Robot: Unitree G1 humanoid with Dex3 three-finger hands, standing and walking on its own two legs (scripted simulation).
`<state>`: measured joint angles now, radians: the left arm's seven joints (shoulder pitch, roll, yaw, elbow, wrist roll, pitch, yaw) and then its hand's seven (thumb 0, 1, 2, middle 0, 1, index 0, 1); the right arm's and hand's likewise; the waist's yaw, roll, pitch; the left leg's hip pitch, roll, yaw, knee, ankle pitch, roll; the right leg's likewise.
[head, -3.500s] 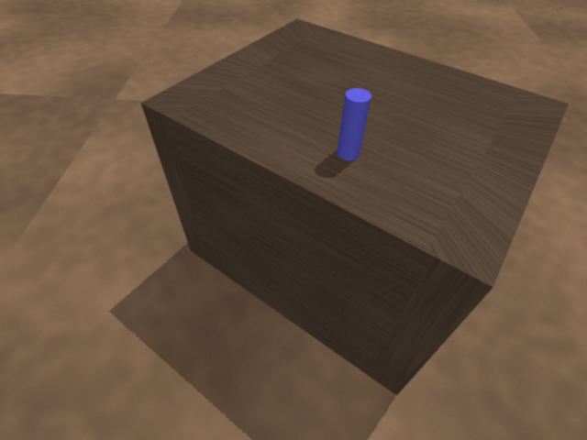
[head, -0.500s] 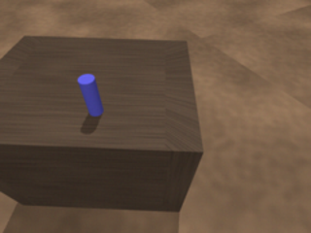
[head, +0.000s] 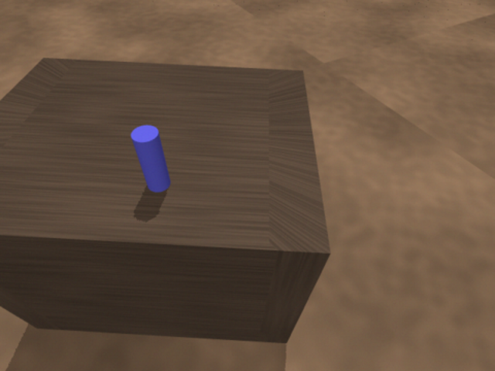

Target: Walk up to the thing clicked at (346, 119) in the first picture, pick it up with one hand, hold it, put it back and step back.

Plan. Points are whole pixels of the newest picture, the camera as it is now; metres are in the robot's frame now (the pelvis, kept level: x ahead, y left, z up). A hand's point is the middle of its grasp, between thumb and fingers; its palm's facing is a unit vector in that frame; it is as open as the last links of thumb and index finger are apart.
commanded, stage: walk up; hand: left
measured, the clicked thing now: (152, 160) +0.53 +0.22 +0.00
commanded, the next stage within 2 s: stand in 0.24 s
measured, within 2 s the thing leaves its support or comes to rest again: neither
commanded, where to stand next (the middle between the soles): +0.06 +0.00 m, yaw +1 degrees
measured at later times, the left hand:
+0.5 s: hand out of the picture +0.08 +0.26 -0.15, palm faces -0.01 -0.94 -0.34, open 7.4 cm
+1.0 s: hand out of the picture +0.07 +0.26 -0.15, palm faces -0.02 -0.94 -0.34, open 7.4 cm
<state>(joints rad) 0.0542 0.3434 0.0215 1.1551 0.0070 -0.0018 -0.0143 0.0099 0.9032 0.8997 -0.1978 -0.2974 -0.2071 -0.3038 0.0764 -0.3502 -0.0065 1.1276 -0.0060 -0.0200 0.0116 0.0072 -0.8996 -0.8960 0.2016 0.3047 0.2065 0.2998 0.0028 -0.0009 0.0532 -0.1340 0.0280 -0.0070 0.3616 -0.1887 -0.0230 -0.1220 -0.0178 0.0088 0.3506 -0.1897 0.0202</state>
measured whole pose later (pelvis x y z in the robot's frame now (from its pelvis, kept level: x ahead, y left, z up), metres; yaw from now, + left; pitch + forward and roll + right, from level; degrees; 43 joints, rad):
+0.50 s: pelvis +0.00 +0.00 +0.00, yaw +0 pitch -2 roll +0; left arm 0.08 0.35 0.01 1.16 0.01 -0.01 -0.01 0.01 0.90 0.90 -0.20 -0.30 -0.21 -0.30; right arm 0.08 -0.35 0.00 1.14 -0.01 -0.01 0.01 0.01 -0.90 -0.90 0.20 0.30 0.21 0.30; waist 0.00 0.00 0.06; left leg -0.11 0.02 -0.01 0.33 -0.18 -0.02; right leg -0.10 -0.03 0.01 0.32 -0.18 0.03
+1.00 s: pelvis +0.00 +0.00 +0.00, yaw +0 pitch -2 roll +0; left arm 0.11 0.35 0.01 1.14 0.01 -0.01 -0.01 0.01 0.90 0.90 -0.20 -0.30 -0.21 -0.30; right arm 0.10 -0.36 0.00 1.14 -0.01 -0.01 0.01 0.01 -0.90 -0.90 0.20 0.30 0.21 0.30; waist 0.00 0.01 0.05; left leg -0.12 0.02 -0.01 0.32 -0.17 -0.02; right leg -0.11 -0.03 0.01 0.32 -0.18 0.03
